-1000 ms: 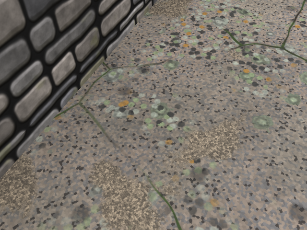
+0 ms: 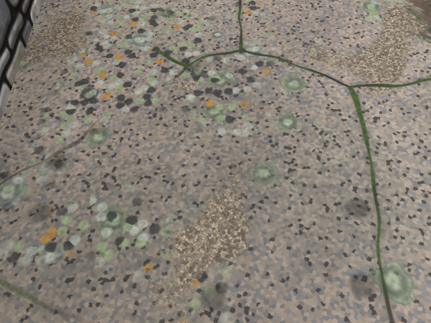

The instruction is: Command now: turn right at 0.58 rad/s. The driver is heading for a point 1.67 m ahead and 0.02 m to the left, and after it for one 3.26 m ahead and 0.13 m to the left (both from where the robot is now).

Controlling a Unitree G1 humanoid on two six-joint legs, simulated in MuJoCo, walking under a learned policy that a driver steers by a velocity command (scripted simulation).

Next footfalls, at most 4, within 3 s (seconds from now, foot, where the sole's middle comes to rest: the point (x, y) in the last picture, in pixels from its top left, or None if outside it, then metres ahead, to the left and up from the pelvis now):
0.16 left None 0.08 0.13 -0.78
0.54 right None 0.00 -0.11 -0.78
2.76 right None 0.40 -0.20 -0.78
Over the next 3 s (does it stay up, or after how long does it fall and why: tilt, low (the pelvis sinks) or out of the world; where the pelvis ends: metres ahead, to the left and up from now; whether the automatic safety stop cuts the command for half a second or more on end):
stays up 0.37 -0.11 0.00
